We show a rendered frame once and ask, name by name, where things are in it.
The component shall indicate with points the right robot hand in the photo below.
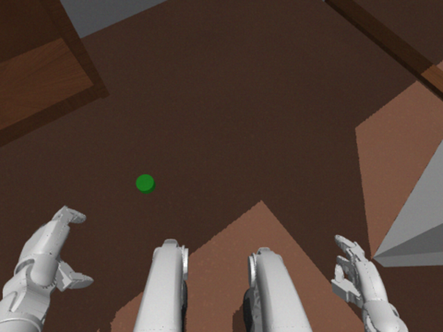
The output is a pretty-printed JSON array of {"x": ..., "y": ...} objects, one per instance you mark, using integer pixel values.
[{"x": 364, "y": 282}]

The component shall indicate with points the right robot arm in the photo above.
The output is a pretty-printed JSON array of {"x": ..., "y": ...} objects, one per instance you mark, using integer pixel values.
[{"x": 381, "y": 316}]

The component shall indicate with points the left robot arm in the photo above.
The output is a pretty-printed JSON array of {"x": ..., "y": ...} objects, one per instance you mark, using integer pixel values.
[{"x": 26, "y": 296}]

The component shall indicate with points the left robot hand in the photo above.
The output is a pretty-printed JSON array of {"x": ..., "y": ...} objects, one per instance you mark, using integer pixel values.
[{"x": 49, "y": 240}]

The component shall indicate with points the bookshelf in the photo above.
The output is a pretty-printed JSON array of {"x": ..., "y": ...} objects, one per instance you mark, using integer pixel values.
[{"x": 45, "y": 70}]

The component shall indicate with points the tin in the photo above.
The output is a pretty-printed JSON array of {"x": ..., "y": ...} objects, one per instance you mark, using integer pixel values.
[{"x": 145, "y": 183}]

